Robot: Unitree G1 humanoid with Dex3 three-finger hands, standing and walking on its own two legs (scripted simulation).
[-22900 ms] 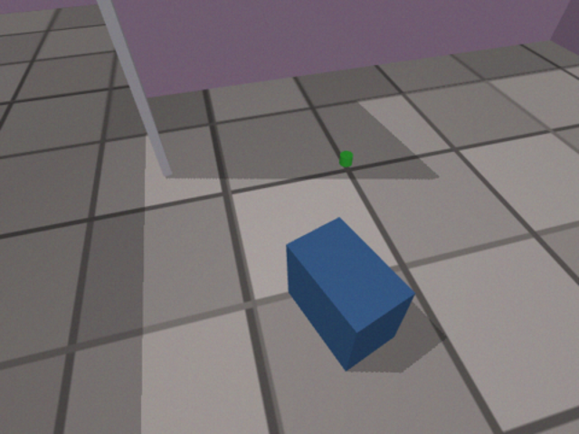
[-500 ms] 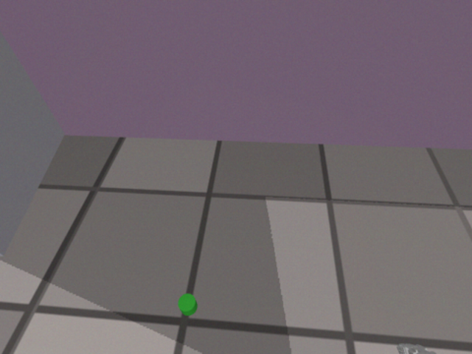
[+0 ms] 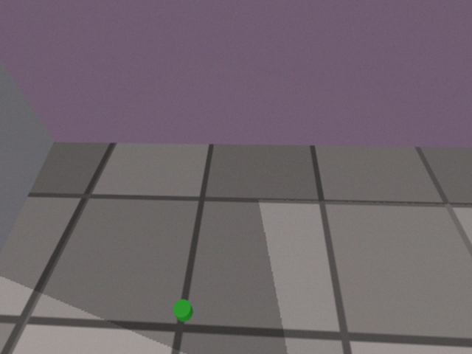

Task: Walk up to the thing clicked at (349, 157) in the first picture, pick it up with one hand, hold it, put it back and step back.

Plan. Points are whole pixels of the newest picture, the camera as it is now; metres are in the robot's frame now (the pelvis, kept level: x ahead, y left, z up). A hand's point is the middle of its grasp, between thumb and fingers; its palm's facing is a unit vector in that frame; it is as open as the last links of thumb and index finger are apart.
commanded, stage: walk up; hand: left
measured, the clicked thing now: (183, 310) +0.44 +0.26 -0.75
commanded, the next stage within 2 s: stand in 0.16 s
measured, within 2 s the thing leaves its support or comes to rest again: neither
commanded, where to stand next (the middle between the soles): +0.05 +0.02 m, yaw +1 degrees
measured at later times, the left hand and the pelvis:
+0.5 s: hand out of the picture +0.09 +0.24 -0.15, palm faces -0.03 -0.94 -0.33, open 7.4 cm; pelvis +0.01 -0.01 +0.00, yaw +0 degrees
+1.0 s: hand out of the picture +0.10 +0.24 -0.15, palm faces -0.03 -0.94 -0.34, open 7.4 cm; pelvis +0.02 -0.02 +0.00, yaw +0 degrees
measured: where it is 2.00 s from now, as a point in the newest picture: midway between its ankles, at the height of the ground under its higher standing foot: outside the picture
